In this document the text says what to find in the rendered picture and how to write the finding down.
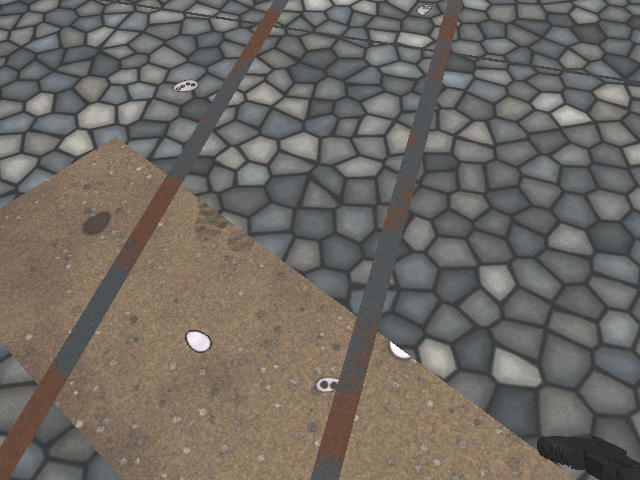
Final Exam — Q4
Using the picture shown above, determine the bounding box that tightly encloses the right robot hand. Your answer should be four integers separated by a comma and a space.
537, 436, 640, 480

